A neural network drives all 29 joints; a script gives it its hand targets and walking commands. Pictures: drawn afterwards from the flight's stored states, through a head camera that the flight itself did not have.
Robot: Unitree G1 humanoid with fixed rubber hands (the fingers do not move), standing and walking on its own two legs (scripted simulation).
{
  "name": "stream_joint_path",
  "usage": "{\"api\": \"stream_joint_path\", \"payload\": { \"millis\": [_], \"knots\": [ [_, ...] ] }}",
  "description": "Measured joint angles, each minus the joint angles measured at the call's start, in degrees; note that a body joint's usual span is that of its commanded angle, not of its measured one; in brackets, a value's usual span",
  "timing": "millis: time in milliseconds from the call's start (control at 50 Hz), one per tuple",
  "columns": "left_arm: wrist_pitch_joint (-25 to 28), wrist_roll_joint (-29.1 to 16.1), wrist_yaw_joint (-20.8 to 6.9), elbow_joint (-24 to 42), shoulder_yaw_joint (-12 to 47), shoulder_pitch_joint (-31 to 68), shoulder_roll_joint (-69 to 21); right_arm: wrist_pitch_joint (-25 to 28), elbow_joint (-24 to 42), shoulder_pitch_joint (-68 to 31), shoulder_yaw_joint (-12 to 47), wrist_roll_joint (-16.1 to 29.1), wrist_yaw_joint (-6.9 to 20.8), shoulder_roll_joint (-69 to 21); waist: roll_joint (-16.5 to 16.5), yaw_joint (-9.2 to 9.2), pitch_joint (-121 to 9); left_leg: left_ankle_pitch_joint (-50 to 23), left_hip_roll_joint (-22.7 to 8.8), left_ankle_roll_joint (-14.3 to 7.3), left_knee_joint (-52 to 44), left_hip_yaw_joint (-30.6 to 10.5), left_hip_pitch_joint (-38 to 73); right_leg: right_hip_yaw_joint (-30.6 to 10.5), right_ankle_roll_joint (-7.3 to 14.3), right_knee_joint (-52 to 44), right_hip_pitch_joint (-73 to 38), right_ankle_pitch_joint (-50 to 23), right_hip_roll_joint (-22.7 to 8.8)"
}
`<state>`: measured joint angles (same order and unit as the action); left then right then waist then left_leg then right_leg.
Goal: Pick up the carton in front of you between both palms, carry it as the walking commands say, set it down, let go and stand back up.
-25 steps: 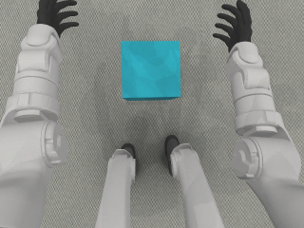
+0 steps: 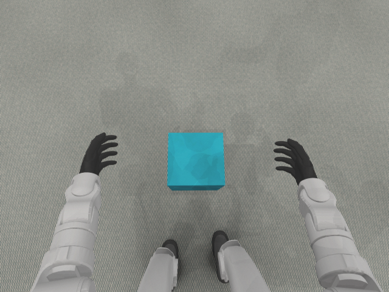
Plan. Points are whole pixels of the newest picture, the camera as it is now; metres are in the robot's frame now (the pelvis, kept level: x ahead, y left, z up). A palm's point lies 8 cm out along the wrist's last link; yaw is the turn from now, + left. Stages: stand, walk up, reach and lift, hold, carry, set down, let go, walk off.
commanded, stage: let go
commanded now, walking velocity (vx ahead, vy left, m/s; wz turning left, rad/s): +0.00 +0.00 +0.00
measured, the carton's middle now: (195, 164) +0.45 -0.02 -0.60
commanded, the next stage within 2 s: stand in 0.90 s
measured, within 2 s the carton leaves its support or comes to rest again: neither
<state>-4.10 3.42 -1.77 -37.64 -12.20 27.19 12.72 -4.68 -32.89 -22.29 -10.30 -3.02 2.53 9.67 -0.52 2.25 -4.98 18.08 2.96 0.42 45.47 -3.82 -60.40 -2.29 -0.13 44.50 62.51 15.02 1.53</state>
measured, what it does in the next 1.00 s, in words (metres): stands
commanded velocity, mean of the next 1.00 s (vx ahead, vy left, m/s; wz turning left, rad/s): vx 0.00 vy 0.00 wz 0.00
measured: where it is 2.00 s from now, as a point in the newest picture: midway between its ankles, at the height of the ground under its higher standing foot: (195, 270)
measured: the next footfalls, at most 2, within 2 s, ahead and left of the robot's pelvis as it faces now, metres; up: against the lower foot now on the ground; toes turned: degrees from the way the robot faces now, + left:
none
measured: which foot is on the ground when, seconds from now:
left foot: down 0.00-1.00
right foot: down 0.00-1.00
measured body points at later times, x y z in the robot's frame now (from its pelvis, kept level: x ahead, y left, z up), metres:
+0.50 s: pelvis +0.04 +0.00 +0.05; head +0.07 +0.00 +0.50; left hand +0.22 +0.24 -0.03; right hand +0.20 -0.23 -0.02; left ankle +0.01 +0.12 -0.69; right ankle +0.03 -0.11 -0.69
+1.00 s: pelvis +0.04 +0.00 +0.05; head +0.04 +0.00 +0.50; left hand +0.20 +0.26 -0.04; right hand +0.20 -0.26 -0.03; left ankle +0.01 +0.12 -0.69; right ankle +0.03 -0.12 -0.69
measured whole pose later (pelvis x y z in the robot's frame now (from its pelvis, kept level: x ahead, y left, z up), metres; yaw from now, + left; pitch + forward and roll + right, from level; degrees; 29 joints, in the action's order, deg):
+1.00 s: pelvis +0.04 +0.00 +0.05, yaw -1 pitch -2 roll +0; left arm -3.7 2.3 -0.1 -32.9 -2.2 -12.1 14.8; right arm -6.2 -29.9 11.6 -1.8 -2.1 -0.6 15.4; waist 0.6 0.2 2.2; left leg 19.4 1.5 -0.2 30.0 -3.9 -8.6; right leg -2.7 0.3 29.6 11.1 16.5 2.1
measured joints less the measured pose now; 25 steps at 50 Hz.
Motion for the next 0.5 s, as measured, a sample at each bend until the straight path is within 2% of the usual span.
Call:
{"api": "stream_joint_path", "payload": {
  "millis": [300,400,500],
  "knots": [
    [4.8,-2.1,-0.7,6.5,5.8,-28.0,-1.0,4.7,6.2,27.4,6.9,3.1,0.5,0.8,-0.1,-0.06,4.2,-1.5,-1.2,-0.4,-13.7,0.1,31.1,-0.6,0.3,-13.4,-30.8,-1.5,0.4],
    [4.1,-2.7,-1.0,9.2,7.5,-35.3,-0.9,4.0,7.9,33.8,8.0,3.6,1.0,1.9,0.1,-0.72,6.1,-2.1,-1.4,-0.6,-18.2,0.2,42.0,-0.8,0.3,-17.9,-41.8,-2.1,0.4],
    [1.7,-3.0,-1.6,11.1,8.9,-39.2,-0.9,1.7,8.6,36.1,8.2,3.6,1.5,2.9,0.8,-1.56,7.8,-1.9,-1.4,-0.9,-20.0,0.2,49.8,-0.9,0.2,-19.7,-49.5,-1.9,0.3]
  ]
}}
